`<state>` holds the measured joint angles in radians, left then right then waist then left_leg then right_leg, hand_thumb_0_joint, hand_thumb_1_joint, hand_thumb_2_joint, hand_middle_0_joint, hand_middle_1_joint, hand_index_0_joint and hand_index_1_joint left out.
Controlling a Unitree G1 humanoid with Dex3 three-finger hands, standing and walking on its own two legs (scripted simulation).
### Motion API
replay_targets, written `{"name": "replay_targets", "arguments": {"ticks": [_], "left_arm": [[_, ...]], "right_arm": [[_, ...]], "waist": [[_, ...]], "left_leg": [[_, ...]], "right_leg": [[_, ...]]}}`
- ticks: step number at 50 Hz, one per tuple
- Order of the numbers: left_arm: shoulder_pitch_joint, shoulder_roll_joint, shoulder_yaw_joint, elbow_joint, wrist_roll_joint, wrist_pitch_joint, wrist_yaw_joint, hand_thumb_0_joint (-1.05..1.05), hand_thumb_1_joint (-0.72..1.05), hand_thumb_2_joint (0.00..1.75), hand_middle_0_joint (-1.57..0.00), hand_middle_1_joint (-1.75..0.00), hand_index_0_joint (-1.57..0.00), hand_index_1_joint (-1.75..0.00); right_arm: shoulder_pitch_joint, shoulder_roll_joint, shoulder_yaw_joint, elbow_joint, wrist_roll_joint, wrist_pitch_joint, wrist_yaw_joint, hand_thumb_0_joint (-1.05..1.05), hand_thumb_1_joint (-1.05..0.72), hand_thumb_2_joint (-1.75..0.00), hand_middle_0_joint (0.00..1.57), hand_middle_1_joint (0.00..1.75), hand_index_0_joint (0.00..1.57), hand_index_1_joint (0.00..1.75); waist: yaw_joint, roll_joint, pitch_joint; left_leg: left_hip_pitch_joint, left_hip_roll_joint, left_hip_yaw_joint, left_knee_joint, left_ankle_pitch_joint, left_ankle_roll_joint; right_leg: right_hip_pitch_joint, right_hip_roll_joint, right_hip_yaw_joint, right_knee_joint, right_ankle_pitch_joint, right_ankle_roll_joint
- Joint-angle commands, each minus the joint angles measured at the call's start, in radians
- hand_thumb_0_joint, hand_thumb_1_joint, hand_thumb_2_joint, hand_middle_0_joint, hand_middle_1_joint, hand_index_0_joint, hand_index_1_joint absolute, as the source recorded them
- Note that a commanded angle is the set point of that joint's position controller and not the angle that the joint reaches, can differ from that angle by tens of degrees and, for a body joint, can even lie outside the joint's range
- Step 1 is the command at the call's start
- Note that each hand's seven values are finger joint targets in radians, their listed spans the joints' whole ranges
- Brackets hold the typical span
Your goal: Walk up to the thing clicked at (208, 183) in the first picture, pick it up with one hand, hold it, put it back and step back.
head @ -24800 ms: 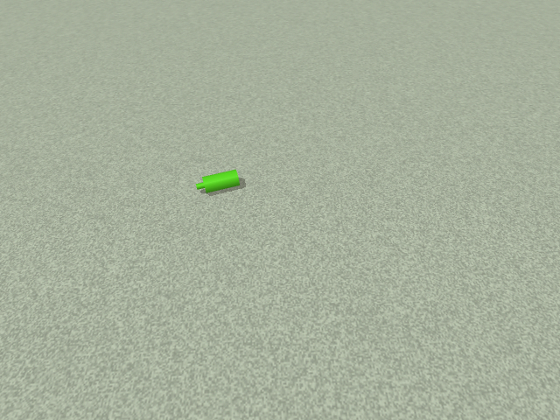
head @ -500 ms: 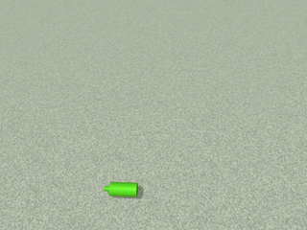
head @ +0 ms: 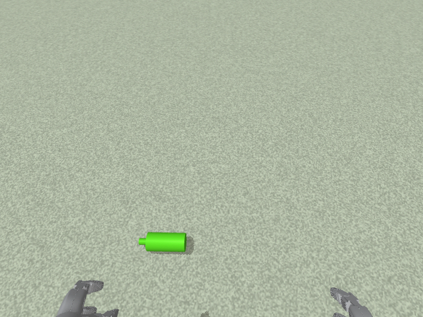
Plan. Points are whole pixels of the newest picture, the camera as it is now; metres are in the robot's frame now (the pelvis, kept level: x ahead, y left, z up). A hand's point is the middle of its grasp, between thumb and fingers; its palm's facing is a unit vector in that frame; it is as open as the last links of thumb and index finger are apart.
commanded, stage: rise first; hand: left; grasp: from above
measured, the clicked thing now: (162, 241) +0.48 +0.24 -0.71
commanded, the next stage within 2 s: none
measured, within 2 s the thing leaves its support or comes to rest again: neither
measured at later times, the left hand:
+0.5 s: hand out of the picture +0.13 +0.25 -0.20, palm faces -0.18 -0.87 -0.46, open 14.2 cm
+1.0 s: hand (124, 285) +0.25 +0.28 -0.38, palm faces -0.45 -0.49 -0.75, open 14.1 cm
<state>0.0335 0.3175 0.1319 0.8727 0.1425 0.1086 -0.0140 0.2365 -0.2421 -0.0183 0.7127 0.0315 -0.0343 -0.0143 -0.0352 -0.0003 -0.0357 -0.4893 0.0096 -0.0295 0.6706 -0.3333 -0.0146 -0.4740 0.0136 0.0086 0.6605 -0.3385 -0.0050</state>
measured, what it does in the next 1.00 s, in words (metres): lowers itself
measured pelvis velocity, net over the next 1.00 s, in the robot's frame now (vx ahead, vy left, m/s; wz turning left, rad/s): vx -0.06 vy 0.01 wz -0.03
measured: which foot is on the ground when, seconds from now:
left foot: down 0.00-1.00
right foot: down 0.00-1.00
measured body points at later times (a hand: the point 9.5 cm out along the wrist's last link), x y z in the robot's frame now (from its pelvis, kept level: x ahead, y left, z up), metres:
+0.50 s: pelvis +0.00 +0.01 -0.07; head +0.10 +0.03 +0.37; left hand +0.14 +0.30 -0.17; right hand +0.17 -0.24 -0.15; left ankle +0.00 +0.13 -0.72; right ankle -0.01 -0.12 -0.72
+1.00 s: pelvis -0.06 +0.01 -0.24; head +0.13 +0.02 +0.17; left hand +0.27 +0.30 -0.33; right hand +0.11 -0.26 -0.36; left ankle +0.00 +0.13 -0.72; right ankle -0.01 -0.12 -0.72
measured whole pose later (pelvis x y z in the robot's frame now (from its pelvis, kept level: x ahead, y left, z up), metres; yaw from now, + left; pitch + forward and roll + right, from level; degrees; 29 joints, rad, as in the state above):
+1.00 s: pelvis -0.06 +0.01 -0.24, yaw -2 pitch +34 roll -3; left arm -0.28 0.48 0.10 0.73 0.68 -0.04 0.07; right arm 0.09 -0.28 -0.05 0.64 0.00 -0.17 0.05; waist -0.05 0.02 -0.18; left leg -1.72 0.00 -0.06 1.81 -0.68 -0.01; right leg -1.69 0.02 -0.02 1.78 -0.69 0.01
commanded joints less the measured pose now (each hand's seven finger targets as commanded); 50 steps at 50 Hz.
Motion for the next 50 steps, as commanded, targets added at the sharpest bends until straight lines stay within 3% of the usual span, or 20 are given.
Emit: {"name": "replay_targets", "arguments": {"ticks": [1, 2, 3, 4, 9, 10, 11, 12, 16, 18, 21, 23, 26, 27, 31, 35, 42, 44, 47, 50], "left_arm": [[0.000, 0.178, 0.042, -0.208, 0.023, 0.039, 0.022, 0.00, -0.53, 0.97, -0.09, -1.09, -0.09, -1.08], [0.046, 0.173, 0.053, -0.168, 0.028, 0.045, 0.023, 0.00, -0.55, 0.98, -0.08, -1.08, -0.08, -1.08], [-0.032, 0.184, 0.045, -0.312, 0.033, 0.029, 0.024, 0.00, -0.57, 0.98, -0.09, -1.09, -0.09, -1.09], [0.028, 0.178, 0.054, -0.272, 0.038, 0.035, 0.024, 0.00, -0.57, 0.99, -0.09, -1.08, -0.08, -1.08], [0.165, 0.157, 0.037, -0.407, 0.062, 0.057, 0.023, 0.00, -0.60, 1.01, -0.09, -1.05, -0.07, -1.06], [0.127, 0.176, 0.040, -0.532, 0.066, 0.054, 0.025, 0.00, -0.60, 1.02, -0.08, -1.05, -0.07, -1.06], [0.208, 0.150, 0.037, -0.448, 0.071, 0.071, 0.028, 0.00, -0.61, 1.01, -0.09, -1.04, -0.07, -1.06], [0.188, 0.170, 0.045, -0.533, 0.075, 0.075, 0.032, 0.00, -0.60, 1.02, -0.08, -1.04, -0.06, -1.06], [0.284, 0.158, 0.037, -0.541, 0.092, 0.110, 0.038, 0.00, -0.57, 0.98, -0.08, -1.06, -0.08, -1.06], [0.258, 0.169, 0.034, -0.649, 0.098, 0.114, 0.041, 0.00, -0.56, 0.97, -0.08, -1.06, -0.08, -1.06], [0.326, 0.145, 0.026, -0.617, 0.105, 0.137, 0.044, 0.00, -0.57, 0.98, -0.08, -1.05, -0.08, -1.05], [0.315, 0.157, 0.030, -0.695, 0.106, 0.134, 0.046, 0.00, -0.56, 0.95, -0.09, -1.06, -0.09, -1.05], [0.278, 0.161, 0.024, -0.684, 0.125, 0.135, 0.053, 0.00, -0.59, 0.97, -0.09, -1.06, -0.09, -1.06], [0.244, 0.161, 0.017, -0.657, 0.137, 0.127, 0.055, 0.00, -0.58, 0.97, -0.09, -1.05, -0.09, -1.05], [0.131, 0.178, 0.008, -0.545, 0.209, 0.064, 0.057, 0.00, -0.61, 1.00, -0.09, -1.03, -0.08, -1.05], [-0.012, 0.213, 0.002, -0.467, 0.310, -0.037, 0.073, 0.00, -0.61, 1.00, -0.10, -1.04, -0.09, -1.05], [-0.223, 0.343, 0.044, -0.397, 0.458, -0.128, 0.111, 0.00, -0.61, 1.00, -0.10, -1.07, -0.10, -1.08], [-0.289, 0.335, 0.029, -0.336, 0.495, -0.140, 0.115, 0.00, -0.60, 1.00, -0.09, -1.08, -0.09, -1.08], [-0.385, 0.403, 0.060, -0.235, 0.553, -0.167, 0.119, 0.00, -0.57, 0.99, -0.10, -1.09, -0.10, -1.08], [-0.535, 0.414, 0.029, -0.185, 0.605, -0.211, 0.108, 0.00, -0.58, 0.99, -0.11, -1.08, -0.11, -1.08]], "right_arm": [[-0.007, -0.167, -0.064, -0.168, 0.000, -0.053, -0.010, 0.00, -0.90, -0.90, 0.20, 0.30, 0.20, 0.30], [-0.003, -0.156, -0.056, -0.173, -0.001, -0.060, -0.008, 0.00, -0.90, -0.90, 0.20, 0.30, 0.20, 0.30], [-0.009, -0.164, -0.070, -0.199, -0.005, -0.071, -0.009, 0.00, -0.91, -0.90, 0.20, 0.30, 0.20, 0.30], [0.003, -0.161, -0.069, -0.189, -0.006, -0.077, -0.011, 0.00, -0.91, -0.90, 0.20, 0.30, 0.20, 0.30], [0.004, -0.147, -0.068, -0.235, -0.008, -0.100, -0.016, 0.00, -0.91, -0.90, 0.20, 0.30, 0.20, 0.30], [-0.005, -0.155, -0.077, -0.262, -0.010, -0.106, -0.018, 0.00, -0.90, -0.90, 0.20, 0.30, 0.20, 0.30], [0.013, -0.145, -0.071, -0.238, -0.013, -0.107, -0.018, 0.00, -0.91, -0.90, 0.20, 0.30, 0.20, 0.30], [-0.012, -0.154, -0.077, -0.277, -0.011, -0.114, -0.018, 0.00, -0.90, -0.90, 0.20, 0.30, 0.20, 0.30], [0.011, -0.146, -0.073, -0.260, -0.017, -0.120, -0.019, 0.00, -0.91, -0.90, 0.20, 0.30, 0.20, 0.30], [-0.010, -0.146, -0.074, -0.304, -0.019, -0.130, -0.019, 0.00, -0.90, -0.90, 0.20, 0.30, 0.20, 0.30], [0.009, -0.140, -0.070, -0.285, -0.020, -0.132, -0.016, 0.00, -0.91, -0.90, 0.20, 0.30, 0.20, 0.30], [-0.015, -0.142, -0.071, -0.321, -0.021, -0.141, -0.021, 0.00, -0.92, -0.90, 0.20, 0.30, 0.20, 0.30], [-0.021, -0.140, -0.065, -0.333, -0.019, -0.150, -0.021, 0.00, -0.93, -0.91, 0.20, 0.30, 0.20, 0.30], [-0.021, -0.139, -0.065, -0.327, -0.021, -0.155, -0.024, 0.00, -0.92, -0.90, 0.20, 0.30, 0.20, 0.30], [-0.027, -0.153, -0.066, -0.298, -0.025, -0.173, -0.010, 0.00, -0.91, -0.90, 0.20, 0.30, 0.20, 0.30], [-0.042, -0.169, -0.073, -0.261, -0.023, -0.197, 0.010, 0.00, -0.92, -0.91, 0.20, 0.30, 0.20, 0.30], [-0.062, -0.212, -0.091, -0.199, -0.016, -0.198, 0.033, 0.00, -0.95, -0.92, 0.20, 0.30, 0.20, 0.30], [-0.048, -0.212, -0.094, -0.175, -0.018, -0.189, 0.043, 0.00, -0.94, -0.91, 0.20, 0.30, 0.20, 0.30], [-0.024, -0.212, -0.100, -0.146, -0.022, -0.171, 0.056, 0.00, -0.93, -0.91, 0.20, 0.30, 0.20, 0.30], [-0.012, -0.213, -0.107, -0.129, -0.030, -0.157, 0.068, 0.00, -0.94, -0.91, 0.20, 0.30, 0.20, 0.30]], "waist": [[0.026, 0.022, -0.192], [0.022, 0.027, -0.187], [0.015, 0.042, -0.239], [0.016, 0.050, -0.215], [0.008, 0.069, -0.267], [0.011, 0.093, -0.305], [-0.001, 0.047, -0.306], [0.009, 0.041, -0.302], [0.003, 0.064, -0.320], [0.006, 0.090, -0.350], [0.002, 0.086, -0.314], [0.006, 0.093, -0.362], [-0.014, 0.068, -0.329], [-0.028, 0.050, -0.324], [-0.032, 0.067, -0.315], [-0.025, 0.096, -0.410], [0.004, 0.166, -0.623], [-0.016, 0.125, -0.636], [0.001, 0.071, -0.667], [-0.015, 0.061, -0.703]], "left_leg": [[0.005, -0.024, 0.036, 0.030, 0.166, 0.022], [-0.017, -0.023, 0.034, 0.057, 0.161, 0.021], [-0.021, -0.018, 0.026, 0.090, 0.175, 0.020], [-0.049, -0.018, 0.027, 0.108, 0.141, 0.018], [-0.090, -0.005, 0.008, 0.180, 0.175, 0.014], [-0.085, -0.005, 0.008, 0.204, 0.198, 0.016], [-0.105, -0.003, 0.000, 0.223, 0.221, 0.019], [-0.129, -0.007, 0.003, 0.239, 0.218, 0.022], [-0.158, -0.005, 0.002, 0.294, 0.257, 0.024], [-0.161, -0.002, -0.001, 0.319, 0.280, 0.022], [-0.212, -0.003, -0.005, 0.331, 0.212, 0.020], [-0.207, 0.000, -0.010, 0.351, 0.228, 0.020], [-0.288, -0.008, -0.004, 0.394, 0.154, 0.026], [-0.316, -0.009, -0.003, 0.415, 0.133, 0.030], [-0.448, -0.008, -0.017, 0.510, 0.053, 0.026], [-0.557, -0.019, -0.011, 0.629, -0.012, 0.023], [-0.622, -0.012, -0.030, 0.810, 0.101, 0.020], [-0.716, -0.017, -0.026, 0.869, 0.078, 0.028], [-0.862, -0.030, 0.001, 0.954, -0.003, 0.044], [-0.940, -0.029, 0.010, 1.021, -0.061, 0.045]], "right_leg": [[-0.009, 0.007, -0.026, 0.016, 0.144, -0.013], [-0.033, 0.006, -0.027, 0.047, 0.136, -0.012], [-0.057, 0.007, -0.030, 0.081, 0.150, -0.012], [-0.095, 0.006, -0.027, 0.105, 0.116, -0.013], [-0.172, 0.009, -0.036, 0.195, 0.121, -0.014], [-0.172, 0.006, -0.035, 0.208, 0.143, -0.014], [-0.176, 0.008, -0.038, 0.222, 0.157, -0.012], [-0.180, 0.008, -0.038, 0.229, 0.167, -0.010], [-0.222, 0.008, -0.036, 0.277, 0.182, -0.012], [-0.243, 0.007, -0.038, 0.304, 0.190, -0.013], [-0.292, 0.011, -0.040, 0.321, 0.131, -0.016], [-0.300, 0.012, -0.044, 0.344, 0.139, -0.017], [-0.338, 0.012, -0.041, 0.365, 0.114, -0.015], [-0.361, 0.012, -0.038, 0.379, 0.105, -0.013], [-0.524, 0.013, -0.038, 0.506, 0.016, -0.023], [-0.663, 0.011, -0.026, 0.641, -0.027, -0.024], [-0.870, 0.015, -0.038, 0.856, 0.025, -0.035], [-0.903, 0.019, -0.039, 0.892, 0.022, -0.033], [-0.910, 0.022, -0.033, 0.918, -0.022, -0.027], [-0.949, 0.021, -0.036, 0.964, -0.061, -0.025]]}}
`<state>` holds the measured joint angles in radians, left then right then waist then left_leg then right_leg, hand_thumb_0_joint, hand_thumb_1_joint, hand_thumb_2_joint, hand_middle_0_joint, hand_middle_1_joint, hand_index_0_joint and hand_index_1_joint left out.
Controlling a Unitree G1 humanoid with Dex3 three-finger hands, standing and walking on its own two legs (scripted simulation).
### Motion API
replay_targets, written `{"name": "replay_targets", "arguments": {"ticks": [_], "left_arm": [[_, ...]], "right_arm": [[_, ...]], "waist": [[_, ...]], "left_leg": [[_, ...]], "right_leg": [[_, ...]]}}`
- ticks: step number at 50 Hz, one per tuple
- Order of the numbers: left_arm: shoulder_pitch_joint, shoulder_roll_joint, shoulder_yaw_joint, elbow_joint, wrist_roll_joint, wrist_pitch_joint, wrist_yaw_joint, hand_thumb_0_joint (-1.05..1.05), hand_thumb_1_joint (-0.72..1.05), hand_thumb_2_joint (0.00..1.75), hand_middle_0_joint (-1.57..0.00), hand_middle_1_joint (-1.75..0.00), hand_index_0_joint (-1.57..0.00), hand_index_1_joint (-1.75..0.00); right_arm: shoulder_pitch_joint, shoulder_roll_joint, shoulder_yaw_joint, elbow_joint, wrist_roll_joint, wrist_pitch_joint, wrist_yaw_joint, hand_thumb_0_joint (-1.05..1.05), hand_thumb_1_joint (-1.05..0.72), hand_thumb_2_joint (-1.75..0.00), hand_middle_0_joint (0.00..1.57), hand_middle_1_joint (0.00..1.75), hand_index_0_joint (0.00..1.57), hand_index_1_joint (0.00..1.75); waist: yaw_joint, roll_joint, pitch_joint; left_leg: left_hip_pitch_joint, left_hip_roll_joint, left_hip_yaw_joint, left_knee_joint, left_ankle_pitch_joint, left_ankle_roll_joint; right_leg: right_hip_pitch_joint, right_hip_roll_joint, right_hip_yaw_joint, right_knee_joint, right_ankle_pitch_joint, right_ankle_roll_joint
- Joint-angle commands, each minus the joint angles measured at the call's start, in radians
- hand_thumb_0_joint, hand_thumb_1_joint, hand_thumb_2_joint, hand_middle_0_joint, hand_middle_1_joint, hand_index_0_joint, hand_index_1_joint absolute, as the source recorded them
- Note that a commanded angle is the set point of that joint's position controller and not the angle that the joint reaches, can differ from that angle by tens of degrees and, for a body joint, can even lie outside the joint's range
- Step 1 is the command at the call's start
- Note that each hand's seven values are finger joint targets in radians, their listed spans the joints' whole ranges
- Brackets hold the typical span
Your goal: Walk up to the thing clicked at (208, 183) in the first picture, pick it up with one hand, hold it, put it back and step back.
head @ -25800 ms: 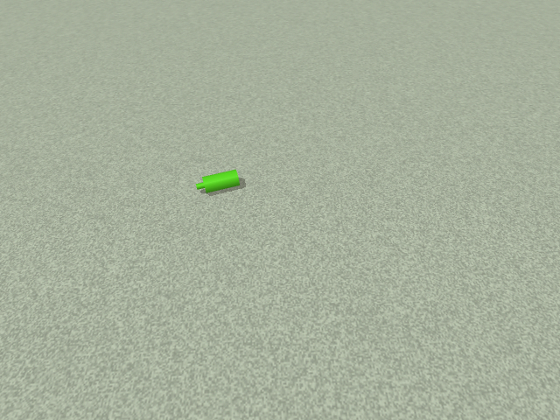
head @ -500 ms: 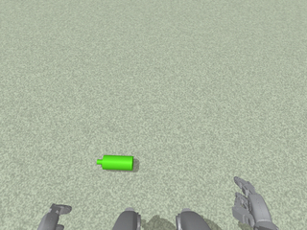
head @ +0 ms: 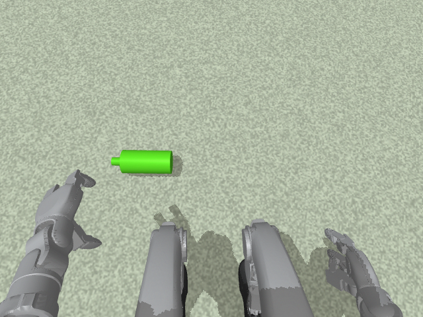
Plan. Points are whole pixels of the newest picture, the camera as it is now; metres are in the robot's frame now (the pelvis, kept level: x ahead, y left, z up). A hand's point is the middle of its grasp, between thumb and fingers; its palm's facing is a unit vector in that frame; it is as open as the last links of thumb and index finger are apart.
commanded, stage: rise first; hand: left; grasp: from above
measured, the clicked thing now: (142, 161) +0.54 +0.25 -0.48
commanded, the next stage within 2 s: none
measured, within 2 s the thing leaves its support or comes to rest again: neither
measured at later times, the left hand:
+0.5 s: hand (107, 182) +0.41 +0.29 -0.27, palm faces -0.50 -0.11 -0.86, open 14.0 cm
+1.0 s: hand (115, 171) +0.46 +0.29 -0.33, palm faces -0.46 +0.01 -0.89, open 14.2 cm
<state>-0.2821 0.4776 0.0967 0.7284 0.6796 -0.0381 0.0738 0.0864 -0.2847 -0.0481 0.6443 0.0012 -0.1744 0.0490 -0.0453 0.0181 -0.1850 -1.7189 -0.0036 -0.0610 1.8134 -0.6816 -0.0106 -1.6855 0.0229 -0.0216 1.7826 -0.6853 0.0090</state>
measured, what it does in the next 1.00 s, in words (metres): lowers itself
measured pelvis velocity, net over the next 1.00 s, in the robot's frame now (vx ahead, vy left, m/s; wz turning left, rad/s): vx -0.03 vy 0.01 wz -0.11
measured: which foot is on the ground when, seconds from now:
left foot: down 0.00-1.00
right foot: down 0.00-1.00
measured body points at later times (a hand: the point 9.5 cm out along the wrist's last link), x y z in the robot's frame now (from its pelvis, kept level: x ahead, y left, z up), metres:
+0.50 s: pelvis -0.04 +0.00 -0.13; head +0.19 +0.05 +0.26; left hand +0.44 +0.29 -0.22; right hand +0.00 -0.28 -0.24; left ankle +0.05 +0.12 -0.48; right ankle +0.06 -0.12 -0.48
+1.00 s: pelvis -0.03 +0.01 -0.17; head +0.22 +0.07 +0.20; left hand +0.48 +0.29 -0.28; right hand +0.00 -0.27 -0.27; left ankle +0.05 +0.12 -0.48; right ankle +0.06 -0.12 -0.48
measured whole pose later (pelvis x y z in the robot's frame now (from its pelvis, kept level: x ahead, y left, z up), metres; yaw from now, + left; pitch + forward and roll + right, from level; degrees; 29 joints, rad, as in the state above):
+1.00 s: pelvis -0.03 +0.01 -0.17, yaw -7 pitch +35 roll -10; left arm -0.98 0.86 0.09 1.40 1.32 -0.33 0.31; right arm 0.14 -0.26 0.08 0.71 -0.14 0.01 0.13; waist -0.24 -0.03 -0.05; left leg -2.28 -0.01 -0.14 2.35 -0.69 0.00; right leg -2.20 0.05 -0.09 2.25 -0.68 0.04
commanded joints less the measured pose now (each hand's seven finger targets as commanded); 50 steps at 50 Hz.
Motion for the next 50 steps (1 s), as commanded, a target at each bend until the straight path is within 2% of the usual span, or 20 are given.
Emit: {"name": "replay_targets", "arguments": {"ticks": [1, 6, 10, 13, 17, 19, 21, 22, 23, 26, 30, 32, 33, 34, 39, 40, 42, 43, 46, 50], "left_arm": [[-0.280, 0.262, 0.050, -0.015, 0.095, -0.080, 0.019, 0.00, -0.57, 0.99, -0.10, -1.09, -0.11, -1.08], [-0.523, 0.375, 0.062, 0.080, 0.204, -0.167, 0.050, 0.00, -0.54, 1.01, -0.07, -1.08, -0.08, -1.07], [-0.636, 0.422, 0.068, 0.167, 0.280, -0.206, 0.090, 0.00, -0.53, 1.03, -0.06, -1.06, -0.07, -1.06], [-0.682, 0.498, 0.099, 0.235, 0.329, -0.216, 0.119, 0.00, -0.53, 1.03, -0.05, -1.04, -0.05, -1.04], [-0.752, 0.505, 0.071, 0.323, 0.386, -0.226, 0.140, 0.00, -0.51, 1.02, -0.04, -1.02, -0.05, -1.02], [-0.816, 0.524, 0.067, 0.296, 0.410, -0.238, 0.147, 0.00, -0.52, 1.02, -0.05, -1.01, -0.05, -1.01], [-0.767, 0.524, 0.065, 0.402, 0.438, -0.237, 0.154, 0.00, -0.53, 1.04, -0.05, -0.99, -0.04, -1.00], [-0.835, 0.515, 0.047, 0.353, 0.441, -0.252, 0.158, 0.00, -0.53, 1.03, -0.05, -0.99, -0.05, -0.99], [-0.779, 0.540, 0.070, 0.446, 0.457, -0.246, 0.163, 0.00, -0.53, 1.03, -0.05, -0.98, -0.05, -0.99], [-0.899, 0.556, 0.048, 0.368, 0.486, -0.273, 0.174, 0.00, -0.53, 1.02, -0.06, -0.97, -0.06, -0.97], [-0.890, 0.611, 0.078, 0.444, 0.540, -0.290, 0.204, 0.00, -0.54, 1.03, -0.07, -0.95, -0.06, -0.95], [-0.915, 0.575, 0.044, 0.453, 0.558, -0.299, 0.211, 0.00, -0.54, 1.03, -0.06, -0.95, -0.06, -0.95], [-0.959, 0.597, 0.045, 0.422, 0.564, -0.306, 0.217, 0.00, -0.53, 1.02, -0.07, -0.96, -0.06, -0.96], [-0.913, 0.625, 0.073, 0.478, 0.579, -0.303, 0.227, 0.00, -0.55, 1.03, -0.07, -0.95, -0.06, -0.95], [-0.969, 0.625, 0.049, 0.487, 0.623, -0.311, 0.252, 0.00, -0.56, 1.03, -0.06, -0.95, -0.05, -0.96], [-0.992, 0.639, 0.056, 0.470, 0.620, -0.314, 0.257, 0.00, -0.55, 1.03, -0.06, -0.96, -0.06, -0.96], [-1.000, 0.631, 0.036, 0.488, 0.625, -0.311, 0.260, 0.00, -0.55, 1.02, -0.06, -0.96, -0.06, -0.96], [-0.978, 0.653, 0.054, 0.520, 0.631, -0.305, 0.265, 0.00, -0.54, 1.02, -0.06, -0.97, -0.06, -0.97], [-1.017, 0.632, 0.031, 0.532, 0.620, -0.296, 0.271, 0.00, -0.54, 1.01, -0.06, -0.97, -0.06, -0.97], [-1.028, 0.666, 0.038, 0.541, 0.626, -0.283, 0.273, 0.00, -0.53, 1.00, -0.06, -0.99, -0.07, -0.98]], "right_arm": [[0.150, -0.173, -0.079, -0.053, 0.000, -0.013, 0.008, 0.00, -0.94, -0.91, 0.20, 0.30, 0.20, 0.30], [0.186, -0.183, -0.075, -0.024, -0.013, 0.013, 0.013, 0.00, -0.89, -0.90, 0.20, 0.30, 0.20, 0.30], [0.214, -0.185, -0.062, -0.002, -0.026, 0.039, 0.014, 0.00, -0.87, -0.90, 0.20, 0.30, 0.20, 0.30], [0.218, -0.192, -0.052, 0.010, -0.036, 0.064, 0.016, 0.00, -0.86, -0.89, 0.20, 0.30, 0.20, 0.30], [0.239, -0.193, -0.048, 0.041, -0.051, 0.104, 0.023, 0.00, -0.86, -0.89, 0.20, 0.30, 0.20, 0.30], [0.241, -0.199, -0.043, 0.037, -0.056, 0.115, 0.026, 0.00, -0.87, -0.89, 0.20, 0.30, 0.20, 0.30], [0.252, -0.208, -0.041, 0.055, -0.061, 0.130, 0.028, 0.00, -0.87, -0.89, 0.20, 0.30, 0.20, 0.30], [0.249, -0.208, -0.036, 0.041, -0.063, 0.133, 0.031, 0.00, -0.88, -0.90, 0.20, 0.30, 0.20, 0.30], [0.269, -0.207, -0.030, 0.062, -0.069, 0.142, 0.031, 0.00, -0.88, -0.90, 0.20, 0.30, 0.20, 0.30], [0.275, -0.206, -0.023, 0.061, -0.081, 0.155, 0.038, 0.00, -0.89, -0.90, 0.20, 0.30, 0.20, 0.30], [0.288, -0.214, -0.003, 0.074, -0.099, 0.173, 0.046, 0.00, -0.90, -0.90, 0.20, 0.30, 0.20, 0.30], [0.285, -0.226, -0.004, 0.071, -0.107, 0.177, 0.050, 0.00, -0.90, -0.90, 0.20, 0.30, 0.20, 0.30], [0.279, -0.225, -0.001, 0.070, -0.109, 0.178, 0.052, 0.00, -0.90, -0.90, 0.20, 0.30, 0.20, 0.30], [0.290, -0.226, 0.004, 0.080, -0.114, 0.183, 0.052, 0.00, -0.90, -0.90, 0.20, 0.30, 0.20, 0.30], [0.286, -0.233, 0.015, 0.075, -0.130, 0.193, 0.061, 0.00, -0.90, -0.90, 0.20, 0.30, 0.20, 0.30], [0.277, -0.237, 0.013, 0.071, -0.129, 0.191, 0.060, 0.00, -0.90, -0.90, 0.20, 0.30, 0.20, 0.30], [0.277, -0.237, 0.022, 0.070, -0.131, 0.192, 0.064, 0.00, -0.90, -0.90, 0.20, 0.30, 0.20, 0.30], [0.292, -0.238, 0.028, 0.077, -0.135, 0.195, 0.063, 0.00, -0.91, -0.90, 0.20, 0.30, 0.20, 0.30], [0.267, -0.236, 0.041, 0.061, -0.140, 0.187, 0.066, 0.00, -0.90, -0.90, 0.20, 0.30, 0.20, 0.30], [0.272, -0.249, 0.047, 0.058, -0.139, 0.185, 0.065, 0.00, -0.90, -0.90, 0.20, 0.30, 0.20, 0.30]], "waist": [[-0.016, 0.049, -0.556], [-0.027, 0.073, -0.595], [-0.042, 0.094, -0.625], [-0.040, 0.119, -0.609], [-0.079, 0.151, -0.562], [-0.082, 0.210, -0.580], [-0.090, 0.202, -0.558], [-0.112, 0.212, -0.553], [-0.110, 0.183, -0.547], [-0.121, 0.233, -0.589], [-0.133, 0.233, -0.569], [-0.150, 0.272, -0.564], [-0.151, 0.292, -0.569], [-0.146, 0.274, -0.567], [-0.174, 0.302, -0.564], [-0.163, 0.319, -0.571], [-0.180, 0.303, -0.554], [-0.184, 0.289, -0.557], [-0.198, 0.303, -0.513], [-0.195, 0.325, -0.530]], "left_leg": [[0.265, -0.015, 0.037, -0.106, 0.263, 0.040], [0.168, -0.015, 0.043, -0.024, 0.158, 0.037], [0.124, -0.019, 0.044, 0.032, 0.126, 0.041], [0.098, -0.021, 0.036, 0.050, 0.110, 0.039], [0.059, -0.022, 0.026, 0.080, 0.049, 0.043], [0.090, -0.018, 0.011, 0.087, 0.067, 0.036], [0.093, -0.017, 0.000, 0.101, 0.083, 0.032], [0.066, -0.019, 0.002, 0.119, 0.092, 0.034], [0.061, -0.021, 0.001, 0.132, 0.111, 0.036], [0.060, -0.024, 0.019, 0.177, 0.166, 0.040], [0.044, -0.020, 0.006, 0.202, 0.188, 0.037], [0.077, -0.014, -0.004, 0.212, 0.203, 0.030], [0.068, -0.016, -0.002, 0.215, 0.191, 0.031], [0.061, -0.016, -0.004, 0.226, 0.201, 0.032], [0.051, -0.013, -0.004, 0.254, 0.218, 0.035], [0.063, -0.009, -0.014, 0.245, 0.205, 0.029], [0.048, -0.009, -0.010, 0.267, 0.213, 0.037], [0.030, -0.010, -0.005, 0.278, 0.226, 0.040], [0.001, -0.006, -0.015, 0.274, 0.173, 0.037], [0.012, -0.002, -0.024, 0.278, 0.180, 0.032]], "right_leg": [[0.234, 0.012, -0.012, -0.138, 0.266, -0.040], [0.139, 0.014, -0.024, -0.065, 0.167, -0.042], [0.084, 0.018, -0.035, -0.022, 0.131, -0.042], [0.028, 0.021, -0.053, 0.023, 0.108, -0.046], [-0.055, 0.024, -0.069, 0.061, 0.058, -0.047], [-0.098, 0.020, -0.080, 0.099, 0.083, -0.051], [-0.136, 0.021, -0.091, 0.122, 0.097, -0.053], [-0.144, 0.019, -0.092, 0.135, 0.110, -0.053], [-0.135, 0.021, -0.093, 0.140, 0.126, -0.052], [-0.121, 0.023, -0.088, 0.155, 0.176, -0.051], [-0.147, 0.027, -0.104, 0.188, 0.192, -0.050], [-0.191, 0.026, -0.111, 0.204, 0.195, -0.050], [-0.189, 0.027, -0.112, 0.207, 0.191, -0.051], [-0.183, 0.029, -0.116, 0.217, 0.201, -0.050], [-0.204, 0.035, -0.126, 0.237, 0.214, -0.047], [-0.224, 0.035, -0.130, 0.247, 0.201, -0.051], [-0.220, 0.038, -0.132, 0.244, 0.217, -0.046], [-0.192, 0.041, -0.133, 0.246, 0.238, -0.043], [-0.231, 0.037, -0.139, 0.259, 0.196, -0.043], [-0.243, 0.037, -0.143, 0.276, 0.208, -0.044]]}}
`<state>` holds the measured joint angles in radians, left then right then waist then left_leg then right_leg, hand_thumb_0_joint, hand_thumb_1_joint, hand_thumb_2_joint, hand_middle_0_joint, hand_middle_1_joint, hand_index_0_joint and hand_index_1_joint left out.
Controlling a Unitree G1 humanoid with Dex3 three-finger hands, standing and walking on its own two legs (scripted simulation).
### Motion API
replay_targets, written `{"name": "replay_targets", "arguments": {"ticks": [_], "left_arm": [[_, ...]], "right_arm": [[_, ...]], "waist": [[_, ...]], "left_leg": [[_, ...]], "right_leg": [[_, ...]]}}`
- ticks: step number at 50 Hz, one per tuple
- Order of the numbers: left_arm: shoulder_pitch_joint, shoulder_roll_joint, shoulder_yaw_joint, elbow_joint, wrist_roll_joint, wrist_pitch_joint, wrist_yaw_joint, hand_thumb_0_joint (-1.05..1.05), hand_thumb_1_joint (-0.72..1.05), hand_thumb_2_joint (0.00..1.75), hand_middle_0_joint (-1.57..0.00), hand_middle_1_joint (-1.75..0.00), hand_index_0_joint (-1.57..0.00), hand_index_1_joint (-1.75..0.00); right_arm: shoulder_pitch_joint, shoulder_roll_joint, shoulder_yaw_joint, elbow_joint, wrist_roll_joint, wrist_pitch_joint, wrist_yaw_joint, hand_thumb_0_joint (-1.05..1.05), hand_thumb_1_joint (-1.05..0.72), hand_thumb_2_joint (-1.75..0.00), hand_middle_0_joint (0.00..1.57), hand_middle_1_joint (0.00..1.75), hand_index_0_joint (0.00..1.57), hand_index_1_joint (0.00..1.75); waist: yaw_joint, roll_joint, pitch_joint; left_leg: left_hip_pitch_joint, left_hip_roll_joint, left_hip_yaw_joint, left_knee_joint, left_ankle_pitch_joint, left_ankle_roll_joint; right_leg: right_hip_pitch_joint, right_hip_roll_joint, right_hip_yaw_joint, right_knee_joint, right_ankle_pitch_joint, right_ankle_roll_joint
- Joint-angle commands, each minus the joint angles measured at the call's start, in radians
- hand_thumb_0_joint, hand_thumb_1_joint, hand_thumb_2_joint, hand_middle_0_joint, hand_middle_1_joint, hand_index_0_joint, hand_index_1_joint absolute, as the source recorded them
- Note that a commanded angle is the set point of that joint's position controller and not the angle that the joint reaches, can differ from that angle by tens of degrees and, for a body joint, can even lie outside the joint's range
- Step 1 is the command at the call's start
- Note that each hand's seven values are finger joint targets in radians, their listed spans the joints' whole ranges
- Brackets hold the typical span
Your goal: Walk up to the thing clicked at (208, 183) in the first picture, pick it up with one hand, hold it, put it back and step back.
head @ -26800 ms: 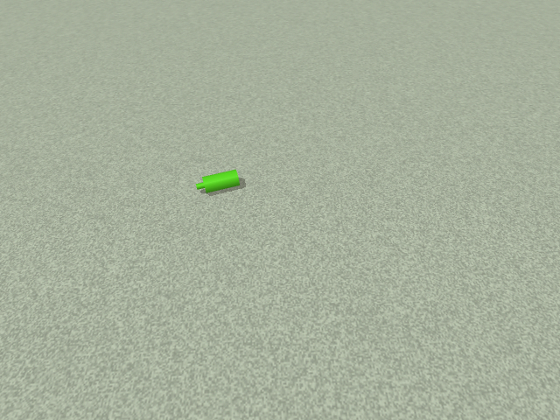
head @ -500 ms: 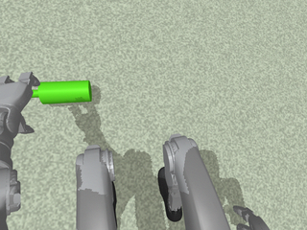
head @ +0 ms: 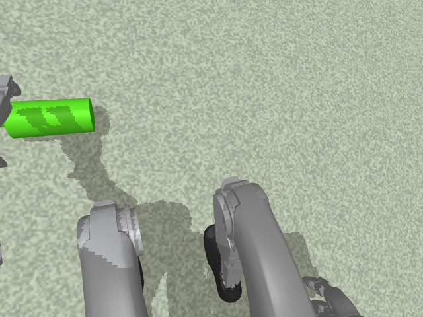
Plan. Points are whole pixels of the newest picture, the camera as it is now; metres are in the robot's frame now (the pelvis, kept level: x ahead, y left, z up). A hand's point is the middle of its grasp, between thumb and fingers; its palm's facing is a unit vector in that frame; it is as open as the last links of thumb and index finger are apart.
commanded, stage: rise first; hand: left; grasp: from above
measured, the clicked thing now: (44, 118) +0.54 +0.30 -0.31
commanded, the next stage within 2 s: none
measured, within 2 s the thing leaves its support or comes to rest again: neither
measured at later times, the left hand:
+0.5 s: hand (2, 126) +0.48 +0.33 -0.18, palm faces -0.47 -0.05 -0.88, open 14.0 cm
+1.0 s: hand (11, 123) +0.49 +0.32 -0.19, palm faces -0.47 -0.04 -0.88, open 14.1 cm
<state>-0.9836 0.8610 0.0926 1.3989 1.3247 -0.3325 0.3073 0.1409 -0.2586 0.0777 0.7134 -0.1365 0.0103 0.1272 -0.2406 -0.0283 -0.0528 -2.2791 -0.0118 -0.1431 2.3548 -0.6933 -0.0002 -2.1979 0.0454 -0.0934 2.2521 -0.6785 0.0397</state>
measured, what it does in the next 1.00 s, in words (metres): stands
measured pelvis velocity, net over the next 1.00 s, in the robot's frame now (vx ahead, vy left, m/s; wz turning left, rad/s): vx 0.00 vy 0.00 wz -0.04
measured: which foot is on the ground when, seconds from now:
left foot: down 0.00-1.00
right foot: down 0.00-1.00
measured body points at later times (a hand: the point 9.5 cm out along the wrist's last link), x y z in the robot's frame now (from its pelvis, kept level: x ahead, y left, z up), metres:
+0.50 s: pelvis +0.00 +0.00 -0.01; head +0.26 +0.09 +0.35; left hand +0.50 +0.33 -0.13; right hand +0.05 -0.27 -0.10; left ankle +0.07 +0.12 -0.32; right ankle +0.10 -0.12 -0.32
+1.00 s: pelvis +0.00 +0.00 -0.02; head +0.26 +0.09 +0.34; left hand +0.51 +0.32 -0.14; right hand +0.04 -0.27 -0.11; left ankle +0.07 +0.12 -0.32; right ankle +0.10 -0.12 -0.32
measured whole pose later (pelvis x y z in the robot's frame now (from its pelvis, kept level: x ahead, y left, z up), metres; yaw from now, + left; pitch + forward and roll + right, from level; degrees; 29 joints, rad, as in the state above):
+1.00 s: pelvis +0.00 +0.00 -0.02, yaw -2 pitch +35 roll -11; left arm -1.06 0.93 0.07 1.45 1.31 -0.30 0.31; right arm 0.16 -0.27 0.16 0.67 -0.14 0.02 0.14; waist -0.30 -0.04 0.00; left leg -2.34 -0.01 -0.17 2.42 -0.70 0.00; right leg -2.25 0.05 -0.12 2.29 -0.67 0.05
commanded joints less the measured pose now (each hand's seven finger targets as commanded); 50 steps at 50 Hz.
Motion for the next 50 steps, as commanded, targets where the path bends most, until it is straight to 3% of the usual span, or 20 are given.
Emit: {"name": "replay_targets", "arguments": {"ticks": [1, 2, 6, 9, 10, 15, 17, 26, 28, 31, 34, 35, 37, 39, 41, 43, 44, 50], "left_arm": [[-0.317, 0.262, 0.031, -0.110, -0.022, 0.017, 0.038, 0.00, -0.53, 1.01, -0.06, -0.99, -0.07, -0.98], [-0.333, 0.266, 0.030, -0.125, -0.024, 0.017, 0.036, 0.00, -0.53, 1.00, -0.06, -0.99, -0.07, -0.99], [-0.335, 0.293, 0.036, -0.140, -0.031, 0.026, 0.030, 0.00, -0.53, 1.00, -0.06, -1.01, -0.07, -1.00], [-0.336, 0.301, 0.035, -0.142, -0.035, 0.029, 0.024, 0.00, -0.52, 0.99, -0.06, -1.02, -0.07, -1.00], [-0.330, 0.294, 0.033, -0.151, -0.041, 0.029, 0.021, 0.00, -0.53, 1.00, -0.06, -1.02, -0.07, -1.00], [-0.325, 0.307, 0.038, -0.153, -0.045, 0.019, 0.013, 0.00, -0.52, 0.99, -0.06, -1.02, -0.07, -1.00], [-0.319, 0.324, 0.051, -0.151, -0.044, 0.018, 0.014, 0.00, -0.53, 1.00, -0.06, -1.02, -0.07, -1.01], [-0.339, 0.305, 0.026, -0.125, -0.047, 0.011, 0.022, 0.00, -0.52, 0.99, -0.06, -1.03, -0.07, -1.02], [-0.355, 0.324, 0.031, -0.122, -0.043, 0.009, 0.025, 0.00, -0.59, 1.05, -0.07, -0.99, -0.05, -1.01], [-0.353, 0.313, 0.019, -0.108, -0.034, 0.011, 0.029, 0.00, -0.54, 1.00, -0.06, -1.03, -0.07, -1.02], [-0.378, 0.324, 0.025, -0.134, -0.032, 0.014, 0.034, 0.00, -0.54, 1.00, -0.06, -1.03, -0.07, -1.02], [-0.381, 0.319, 0.021, -0.131, -0.036, 0.016, 0.034, 0.00, -0.54, 1.00, -0.06, -1.02, -0.07, -1.02], [-0.367, 0.298, 0.008, -0.102, -0.034, 0.022, 0.032, 0.00, -0.54, 1.00, -0.06, -1.03, -0.07, -1.02], [-0.391, 0.328, 0.021, -0.120, -0.034, 0.023, 0.035, 0.00, -0.54, 1.00, -0.06, -1.03, -0.07, -1.02], [-0.388, 0.327, 0.018, -0.113, -0.030, 0.026, 0.037, 0.00, -0.54, 1.00, -0.06, -1.03, -0.07, -1.02], [-0.374, 0.303, 0.003, -0.080, -0.033, 0.029, 0.037, 0.00, -0.54, 1.00, -0.06, -1.03, -0.07, -1.02], [-0.382, 0.311, 0.008, -0.098, -0.035, 0.028, 0.039, 0.00, -0.55, 1.01, -0.06, -1.03, -0.07, -1.02], [-0.402, 0.316, 0.007, -0.101, -0.037, 0.035, 0.038, 0.00, -0.54, 1.00, -0.07, -1.03, -0.07, -1.03]], "right_arm": [[0.211, -0.272, -0.075, -0.015, -0.001, 0.000, -0.013, 0.00, -0.90, -0.90, 0.20, 0.30, 0.20, 0.30], [0.214, -0.274, -0.073, -0.017, -0.002, 0.000, -0.012, 0.00, -0.90, -0.90, 0.20, 0.30, 0.20, 0.30], [0.216, -0.275, -0.063, -0.024, 0.000, 0.002, -0.013, 0.00, -0.91, -0.90, 0.20, 0.30, 0.20, 0.30], [0.226, -0.278, -0.059, -0.022, 0.000, 0.004, -0.010, 0.00, -0.91, -0.90, 0.20, 0.30, 0.20, 0.30], [0.224, -0.275, -0.056, -0.023, 0.001, 0.007, -0.010, 0.00, -0.91, -0.90, 0.20, 0.30, 0.20, 0.30], [0.232, -0.281, -0.045, -0.029, -0.002, 0.014, -0.007, 0.00, -0.91, -0.90, 0.20, 0.30, 0.20, 0.30], [0.235, -0.288, -0.048, -0.028, -0.001, 0.017, -0.007, 0.00, -0.91, -0.90, 0.20, 0.30, 0.20, 0.30], [0.236, -0.287, -0.027, -0.031, -0.008, 0.021, -0.001, 0.00, -0.90, -0.90, 0.20, 0.30, 0.20, 0.30], [0.230, -0.293, -0.026, -0.029, -0.005, 0.019, -0.002, 0.00, -0.91, -0.90, 0.20, 0.30, 0.20, 0.30], [0.229, -0.291, -0.023, -0.034, -0.005, 0.017, -0.001, 0.00, -0.91, -0.90, 0.20, 0.30, 0.20, 0.30], [0.227, -0.296, -0.020, -0.034, -0.005, 0.017, -0.001, 0.00, -0.91, -0.90, 0.20, 0.30, 0.20, 0.30], [0.231, -0.298, -0.021, -0.035, -0.006, 0.017, -0.001, 0.00, -0.91, -0.90, 0.20, 0.30, 0.20, 0.30], [0.234, -0.295, -0.020, -0.034, -0.005, 0.016, 0.001, 0.00, -0.91, -0.90, 0.20, 0.30, 0.20, 0.30], [0.235, -0.296, -0.015, -0.034, -0.005, 0.016, -0.001, 0.00, -0.91, -0.90, 0.20, 0.30, 0.20, 0.30], [0.232, -0.298, -0.014, -0.032, -0.004, 0.017, -0.001, 0.00, -0.91, -0.90, 0.20, 0.30, 0.20, 0.30], [0.232, -0.294, -0.010, -0.040, -0.005, 0.014, 0.000, 0.00, -0.91, -0.90, 0.20, 0.30, 0.20, 0.30], [0.230, -0.297, -0.013, -0.036, -0.002, 0.015, -0.002, 0.00, -0.91, -0.90, 0.20, 0.30, 0.20, 0.30], [0.237, -0.299, -0.010, -0.042, -0.001, 0.008, -0.003, 0.00, -0.91, -0.90, 0.20, 0.30, 0.20, 0.30]], "waist": [[-0.002, 0.367, -0.635], [-0.012, 0.365, -0.635], [-0.001, 0.380, -0.669], [-0.012, 0.371, -0.675], [-0.002, 0.373, -0.679], [-0.015, 0.390, -0.668], [-0.008, 0.387, -0.691], [-0.039, 0.371, -0.641], [-0.038, 0.385, -0.625], [-0.037, 0.400, -0.611], [-0.034, 0.426, -0.647], [-0.045, 0.419, -0.650], [-0.053, 0.407, -0.617], [-0.052, 0.408, -0.641], [-0.044, 0.420, -0.643], [-0.060, 0.409, -0.610], [-0.047, 0.402, -0.622], [-0.065, 0.413, -0.622]], "left_leg": [[0.558, 0.006, 0.058, -0.265, 0.175, 0.022], [0.554, 0.008, 0.055, -0.259, 0.176, 0.023], [0.552, 0.005, 0.066, -0.243, 0.193, 0.025], [0.537, 0.006, 0.068, -0.224, 0.226, 0.028], [0.543, 0.005, 0.068, -0.225, 0.239, 0.029], [0.539, 0.008, 0.061, -0.220, 0.252, 0.024], [0.567, 0.010, 0.053, -0.216, 0.270, 0.024], [0.520, 0.009, 0.056, -0.196, 0.251, 0.030], [0.519, 0.012, 0.048, -0.199, 0.228, 0.027], [0.513, 0.011, 0.049, -0.207, 0.198, 0.024], [0.542, 0.013, 0.045, -0.208, 0.225, 0.019], [0.547, 0.012, 0.043, -0.203, 0.226, 0.021], [0.526, 0.012, 0.041, -0.202, 0.223, 0.020], [0.519, 0.010, 0.049, -0.189, 0.231, 0.025], [0.523, 0.010, 0.050, -0.195, 0.226, 0.023], [0.496, 0.010, 0.046, -0.199, 0.195, 0.022], [0.507, 0.009, 0.048, -0.196, 0.195, 0.024], [0.509, 0.011, 0.046, -0.190, 0.218, 0.023]], "right_leg": [[0.254, 0.015, -0.072, -0.193, 0.187, -0.076], [0.258, 0.014, -0.075, -0.192, 0.193, -0.074], [0.288, 0.019, -0.070, -0.190, 0.213, -0.074], [0.312, 0.021, -0.070, -0.184, 0.244, -0.070], [0.315, 0.021, -0.068, -0.184, 0.252, -0.071], [0.317, 0.020, -0.075, -0.176, 0.260, -0.070], [0.304, 0.023, -0.078, -0.170, 0.266, -0.072], [0.303, 0.027, -0.082, -0.174, 0.264, -0.068], [0.274, 0.026, -0.084, -0.167, 0.244, -0.070], [0.264, 0.028, -0.087, -0.167, 0.223, -0.073], [0.259, 0.027, -0.090, -0.155, 0.241, -0.074], [0.260, 0.026, -0.092, -0.157, 0.243, -0.071], [0.253, 0.026, -0.092, -0.155, 0.245, -0.072], [0.277, 0.026, -0.088, -0.159, 0.255, -0.069], [0.265, 0.026, -0.088, -0.155, 0.249, -0.071], [0.259, 0.029, -0.094, -0.157, 0.226, -0.072], [0.252, 0.027, -0.091, -0.161, 0.226, -0.073], [0.258, 0.025, -0.091, -0.154, 0.246, -0.071]]}}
